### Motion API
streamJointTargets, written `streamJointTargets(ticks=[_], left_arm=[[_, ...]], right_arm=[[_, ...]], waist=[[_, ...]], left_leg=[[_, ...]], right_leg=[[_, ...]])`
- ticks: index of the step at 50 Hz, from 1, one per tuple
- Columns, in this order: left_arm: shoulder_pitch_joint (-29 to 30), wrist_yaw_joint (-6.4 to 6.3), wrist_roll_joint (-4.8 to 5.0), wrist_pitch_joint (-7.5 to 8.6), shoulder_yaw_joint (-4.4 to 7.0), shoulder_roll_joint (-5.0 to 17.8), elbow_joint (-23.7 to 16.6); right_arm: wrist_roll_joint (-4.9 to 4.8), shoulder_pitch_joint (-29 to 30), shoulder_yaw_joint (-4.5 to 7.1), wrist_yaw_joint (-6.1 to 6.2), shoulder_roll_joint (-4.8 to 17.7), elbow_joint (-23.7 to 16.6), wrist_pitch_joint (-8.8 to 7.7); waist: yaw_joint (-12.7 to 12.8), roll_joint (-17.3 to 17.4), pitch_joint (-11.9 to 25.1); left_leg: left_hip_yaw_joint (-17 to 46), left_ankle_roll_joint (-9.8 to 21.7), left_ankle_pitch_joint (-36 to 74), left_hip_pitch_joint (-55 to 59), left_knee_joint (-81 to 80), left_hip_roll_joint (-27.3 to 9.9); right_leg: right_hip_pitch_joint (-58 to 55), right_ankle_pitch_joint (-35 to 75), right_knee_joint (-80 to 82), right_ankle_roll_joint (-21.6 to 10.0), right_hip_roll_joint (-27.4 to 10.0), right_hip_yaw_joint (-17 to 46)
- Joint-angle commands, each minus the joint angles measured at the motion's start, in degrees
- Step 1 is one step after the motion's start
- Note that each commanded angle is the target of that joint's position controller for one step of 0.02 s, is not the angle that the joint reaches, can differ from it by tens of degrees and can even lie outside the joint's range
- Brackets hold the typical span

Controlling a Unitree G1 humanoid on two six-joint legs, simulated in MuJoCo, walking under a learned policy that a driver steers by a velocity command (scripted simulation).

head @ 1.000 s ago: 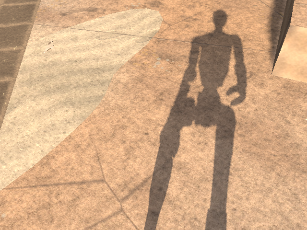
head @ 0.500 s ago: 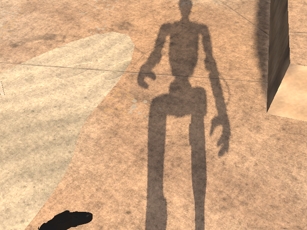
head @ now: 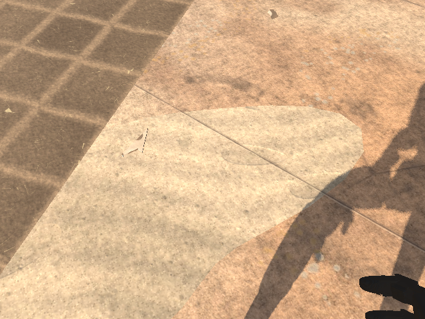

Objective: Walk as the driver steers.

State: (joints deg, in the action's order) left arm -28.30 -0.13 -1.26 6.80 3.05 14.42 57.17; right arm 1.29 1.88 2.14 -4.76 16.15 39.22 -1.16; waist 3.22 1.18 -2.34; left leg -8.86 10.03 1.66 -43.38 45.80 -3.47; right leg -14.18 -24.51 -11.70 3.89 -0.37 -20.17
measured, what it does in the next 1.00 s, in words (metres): walks ahead, turning right: left foot, then right foot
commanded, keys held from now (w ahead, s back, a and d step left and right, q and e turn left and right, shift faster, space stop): w+q+shift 0.10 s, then w+e+shift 0.90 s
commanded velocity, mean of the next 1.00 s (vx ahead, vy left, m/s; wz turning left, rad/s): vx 1.00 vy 0.00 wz -0.35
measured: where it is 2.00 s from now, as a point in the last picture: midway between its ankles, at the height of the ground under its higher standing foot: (337, 66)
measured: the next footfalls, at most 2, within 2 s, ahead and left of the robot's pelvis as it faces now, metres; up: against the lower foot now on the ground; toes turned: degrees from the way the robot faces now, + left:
left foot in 0.08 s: +0.27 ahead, +0.04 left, +0.00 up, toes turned +10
right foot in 0.52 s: +0.71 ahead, +0.00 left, +0.00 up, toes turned -2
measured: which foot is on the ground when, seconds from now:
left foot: up 0.00-0.06, down 0.08-0.50, up 0.52-0.92, down 0.94-1.00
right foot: down 0.00-0.08, up 0.10-0.50, down 0.52-0.94, up 0.96-1.00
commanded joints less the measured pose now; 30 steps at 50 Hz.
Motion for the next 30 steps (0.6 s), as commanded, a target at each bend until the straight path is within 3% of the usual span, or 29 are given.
streamJointTargets(ticks=[1, 2, 3, 4, 5, 6, 7, 8, 10, 11, 12, 13, 14, 17, 20, 23, 24, 25, 26, 27, 28, 29, 30], left_arm=[[6.4, -1.49, -0.11, -1.03, 2.5, 13.8, -6.8], [8.9, -1.59, -0.39, -2.2, 3.11, 15.3, -8.0], [10.9, -1.32, -0.65, -3.07, 3.33, 15.2, -9.2], [12.8, -0.58, -0.25, -3.02, 3.16, 11.8, -10.0], [7.8, 0.25, -0.44, -1.81, 1.11, 4.5, -16.6], [11.7, 0.12, 0.18, -0.08, 0.31, 5.7, -19.5], [12.6, -0.01, 0.39, 0.51, 0.11, 6.9, -17.7], [12.8, -0.1, 0.04, 0.11, -0.16, 6.5, -17.1], [10.0, 0.33, -1.17, -2.49, -0.88, 4.7, -14.4], [9.5, 1.07, -0.9, -3.71, -0.94, 4.2, -13.6], [10.6, 1.75, -0.45, -4.55, -0.92, 3.8, -13.1], [13.4, 2.13, 0.15, -4.94, -1.25, 2.9, -14.6], [17.6, 2.25, 0.72, -4.91, -1.29, 3.2, -15.7], [23.4, 2.91, 1.27, -4.02, -1.71, 2.4, -16.5], [27.1, 3.65, 1.55, -3.18, -2.31, 1.9, -17.3], [20.2, 3.53, 0.88, -3.66, -1.23, 5.8, -14.9], [13.2, 3.2, 0.85, -4.14, -0.29, 8.2, -13.0], [2.4, 2.83, 1.0, -4.55, 1.04, 10.8, -9.9], [-10.9, 2.23, 1.05, -4.97, 2.63, 12.9, -6.7], [-13.2, 1.57, 1.91, -5.52, 3.29, 13.2, -4.7], [-4.4, 1.49, 0.51, -5.83, 3.43, 15.3, -6.2], [0.1, 1.44, 0.39, -5.92, 3.47, 14.3, -8.9], [2.3, 1.1, 0.09, -5.68, 3.11, 10.6, -9.9]], right_arm=[[-0.56, -11.4, 1.38, 0.56, 5.1, 0.6, -0.5], [-0.67, -22.0, 2.61, 1.34, 7.2, 3.3, -0.43], [-0.6, -33.1, 4.36, 2.48, 9.9, 7.0, -0.41], [-2.14, -30.2, 6.41, 3.7, 12.5, 7.1, 0.61], [0.35, -23.0, 6.79, 3.37, 19.3, 4.5, 1.07], [1.31, -25.5, 6.89, 4.06, 18.6, 2.9, 1.48], [1.16, -25.1, 5.88, 4.86, 13.3, 4.6, 0.77], [0.83, -22.9, 4.83, 5.12, 10.1, 5.5, -0.3], [0.53, -19.1, 3.09, 5.19, 6.0, 5.1, -3.07], [0.2, -19.4, 2.46, 5.04, 4.6, 5.8, -4.15], [0.02, -19.8, 2.43, 4.74, 4.6, 6.8, -4.9], [-0.11, -22.3, 2.64, 4.47, 5.8, 7.4, -5.72], [-0.18, -24.5, 2.67, 4.09, 5.6, 8.2, -6.18], [-0.74, -25.8, 2.1, 3.74, 4.6, 8.5, -6.92], [-0.89, -27.8, 1.43, 4.54, 5.2, 9.3, -7.73], [0.02, -25.2, 1.92, 6.99, 8.9, 9.0, -7.0], [0.7, -23.4, 2.31, 7.79, 10.1, 8.5, -5.99], [1.36, -20.1, 2.79, 8.26, 11.4, 7.4, -4.84], [1.48, -14.1, 3.47, 8.43, 13.1, 5.9, -3.83], [1.83, -9.6, 2.18, 7.06, 7.7, 5.0, -4.17], [0.69, -14.9, -0.31, 5.63, -1.1, -0.5, -5.31], [0.75, -16.4, -1.68, 5.05, 0.4, -3.2, -6.9], [1.44, -13.5, -1.48, 4.44, 4.0, -2.8, -7.78]], waist=[[-11.8, -7.3, 2.0], [-16.9, -8.4, 7.1], [-20.9, -6.6, 11.8], [-18.8, 3.7, 8.8], [-6.5, 13.2, 11.6], [-9.8, 5.5, 18.6], [-8.4, -3.2, 9.6], [-5.0, -6.8, 4.3], [-1.1, -8.0, 2.3], [-0.3, -7.2, 1.0], [-0.3, -6.5, -0.9], [-1.3, -3.2, -2.5], [-3.1, -2.8, -4.5], [-5.2, -1.6, -4.8], [-6.3, 0.1, -3.5], [-1.3, 5.3, 2.3], [2.7, 6.5, 5.4], [8.3, 6.7, 9.3], [16.4, 4.9, 11.7], [16.1, -5.1, 8.0], [2.7, -19.2, 8.9], [1.9, -12.8, 13.9], [1.0, -1.0, 7.5]], left_leg=[[-4.2, 2.8, -4.4, 22.2, -2.4, 7.4], [-2.8, 4.0, -8.8, 32.8, -1.7, 8.9], [1.1, 5.4, -13.1, 46.6, -5.5, 9.9], [11.6, 7.2, -18.5, 53.7, -10.9, 6.0], [40.9, 16.2, -8.7, 64.3, -15.9, -6.3], [54.4, 18.9, -23.1, 67.8, -28.7, -12.3], [51.0, 15.0, -26.5, 58.7, -33.2, -13.2], [44.2, 11.5, -23.5, 48.3, -32.8, -11.2], [32.7, 7.5, -14.2, 33.3, -33.5, -7.0], [28.3, 6.0, -12.1, 28.7, -34.8, -5.6], [23.3, 3.7, -10.2, 27.4, -36.1, -3.2], [20.6, 2.1, -2.8, 27.3, -37.2, -3.4], [16.8, -0.1, 4.7, 29.0, -38.0, -2.2], [5.1, -5.6, 18.9, 33.9, -39.3, 2.6], [1.3, -7.9, 35.0, 40.8, -41.3, -0.1], [-1.7, -10.6, 62.1, 51.9, -31.5, -4.1], [-2.1, -11.1, 69.0, 52.7, -22.8, -5.2], [-1.9, -11.1, 71.2, 50.3, -9.0, -5.8], [-1.6, -10.5, 62.9, 41.8, 13.8, -4.8], [-1.2, -8.9, 7.0, 25.4, 38.7, 5.1], [7.4, -11.5, -30.8, -2.7, 54.9, 11.1], [16.1, -10.1, -28.2, -8.7, 52.5, 8.1], [16.9, -8.9, -22.0, -7.5, 45.7, 4.4]], right_leg=[[9.7, 84.8, -14.0, -4.9, -14.4, 1.3], [11.9, 87.1, -27.3, -6.1, -15.7, 2.8], [18.9, 77.3, -44.8, -6.6, -15.3, 4.5], [33.6, 27.6, -68.4, -4.9, -4.3, 5.8], [56.9, -4.4, -86.1, -1.6, 2.2, 12.8], [63.7, -0.5, -86.5, -2.4, 0.8, 22.8], [65.0, 3.4, -80.6, -3.2, -3.1, 22.8], [60.9, 6.1, -74.3, -3.7, -6.2, 22.7], [50.3, 7.6, -68.9, -4.2, -9.2, 23.4], [47.5, 7.8, -65.6, -4.0, -10.2, 23.7], [48.3, 9.3, -62.6, -4.4, -10.4, 23.3], [50.1, 12.1, -58.6, -4.8, -10.2, 22.8], [52.6, 15.3, -54.5, -5.5, -9.5, 22.1], [51.3, 28.2, -39.7, -8.4, -5.0, 17.2], [46.4, 37.7, -27.8, -11.0, -1.5, 11.7], [40.1, 33.6, -24.8, -12.9, 4.0, 9.0], [34.0, 28.9, -25.7, -13.5, 6.4, 8.4], [24.7, 24.3, -26.5, -14.8, 7.7, 9.5], [13.5, 20.8, -22.9, -18.7, 4.5, 15.2], [6.6, 18.1, -23.5, -20.4, 1.6, 20.6], [-5.0, 18.9, -22.0, -30.0, -7.2, 48.0], [-5.7, -0.1, -6.3, -33.2, -13.8, 66.3], [3.7, -8.2, -0.1, -30.1, -13.8, 65.5]])
Over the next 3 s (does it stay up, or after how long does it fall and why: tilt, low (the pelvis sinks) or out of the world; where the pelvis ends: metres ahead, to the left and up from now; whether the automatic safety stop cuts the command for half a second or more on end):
stays up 2.64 -0.59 0.01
